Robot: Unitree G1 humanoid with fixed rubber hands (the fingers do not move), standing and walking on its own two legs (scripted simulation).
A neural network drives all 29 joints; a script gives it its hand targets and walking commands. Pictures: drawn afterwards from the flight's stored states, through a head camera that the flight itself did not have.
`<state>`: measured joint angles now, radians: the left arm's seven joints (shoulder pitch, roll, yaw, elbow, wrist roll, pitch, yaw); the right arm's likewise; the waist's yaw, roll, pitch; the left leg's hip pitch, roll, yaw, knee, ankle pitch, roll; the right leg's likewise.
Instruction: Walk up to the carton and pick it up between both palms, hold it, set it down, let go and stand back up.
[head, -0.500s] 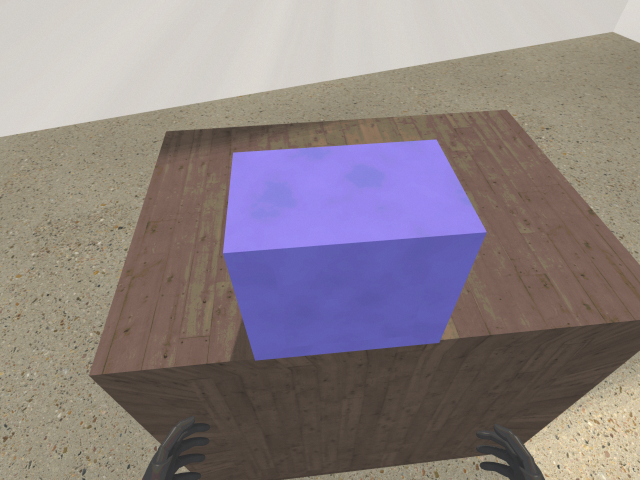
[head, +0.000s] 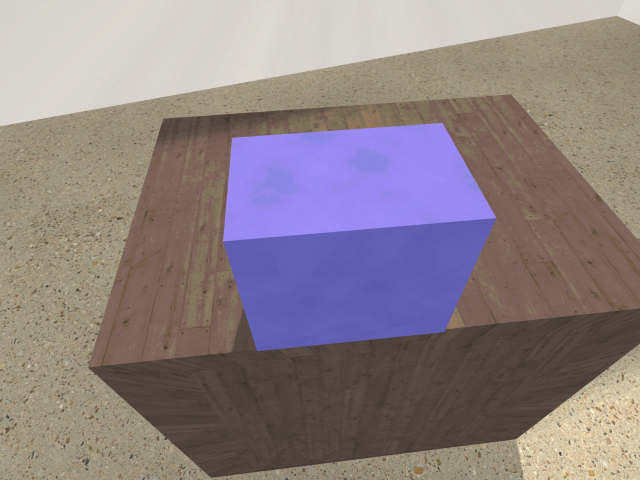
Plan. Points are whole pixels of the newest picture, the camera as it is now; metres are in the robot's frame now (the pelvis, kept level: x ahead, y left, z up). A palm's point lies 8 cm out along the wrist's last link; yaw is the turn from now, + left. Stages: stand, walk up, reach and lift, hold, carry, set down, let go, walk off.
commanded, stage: stand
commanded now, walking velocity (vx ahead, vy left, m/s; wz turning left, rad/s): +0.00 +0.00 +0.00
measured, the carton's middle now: (345, 241) +0.41 +0.00 +0.08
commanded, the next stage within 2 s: walk up in 0.82 s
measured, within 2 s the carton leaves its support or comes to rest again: neither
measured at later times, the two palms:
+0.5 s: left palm out of the picture +0.03 +0.21 -0.13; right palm out of the picture +0.02 -0.22 -0.13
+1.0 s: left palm out of the picture -0.01 +0.20 -0.14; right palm out of the picture -0.02 -0.19 -0.13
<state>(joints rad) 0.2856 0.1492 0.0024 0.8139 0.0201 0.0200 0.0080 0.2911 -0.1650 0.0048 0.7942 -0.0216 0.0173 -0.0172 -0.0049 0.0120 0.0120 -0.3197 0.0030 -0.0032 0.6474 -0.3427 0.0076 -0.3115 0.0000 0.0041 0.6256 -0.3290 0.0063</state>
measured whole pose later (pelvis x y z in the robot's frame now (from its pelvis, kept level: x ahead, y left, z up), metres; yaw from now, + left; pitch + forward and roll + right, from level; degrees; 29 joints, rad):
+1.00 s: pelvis +0.00 +0.00 +0.01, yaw +0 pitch -2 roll +0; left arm 0.28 0.10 0.01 1.17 0.01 0.00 0.04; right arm 0.30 -0.10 -0.01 1.15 -0.02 0.00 -0.04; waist 0.00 0.00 0.04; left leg -0.18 0.00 0.00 0.48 -0.27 0.01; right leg -0.17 -0.01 0.01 0.45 -0.25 0.01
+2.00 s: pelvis -0.11 -0.03 +0.01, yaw +6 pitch -1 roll -1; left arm 0.35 0.21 -0.04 1.01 0.02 -0.01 0.01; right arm 0.36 -0.18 0.03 1.03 -0.01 -0.02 -0.01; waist 0.01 0.00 0.02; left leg -0.18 0.02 -0.05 0.53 -0.33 -0.02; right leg -0.22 -0.04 -0.11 0.51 -0.26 0.00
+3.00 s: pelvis -0.02 -0.13 -0.01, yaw +13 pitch -4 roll -1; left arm 0.27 0.20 -0.02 0.91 0.01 0.03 0.01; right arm 0.38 -0.29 -0.01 0.93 -0.04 0.02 -0.04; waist -0.02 0.06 0.09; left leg -0.38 0.02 -0.08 1.08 -0.59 -0.01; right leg -0.34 -0.04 -0.11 0.63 -0.23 -0.02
